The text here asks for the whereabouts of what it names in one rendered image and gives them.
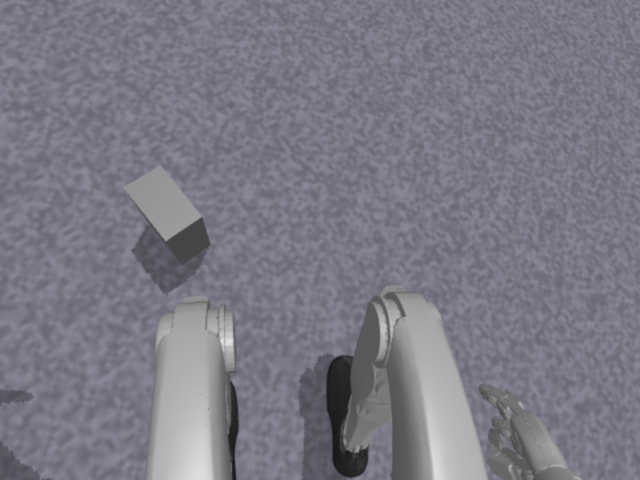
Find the right robot hand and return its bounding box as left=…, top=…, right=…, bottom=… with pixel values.
left=479, top=384, right=569, bottom=480

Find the right robot foot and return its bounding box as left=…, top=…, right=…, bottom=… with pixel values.
left=326, top=355, right=368, bottom=478

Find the carton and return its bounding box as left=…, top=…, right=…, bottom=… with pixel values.
left=123, top=165, right=211, bottom=265

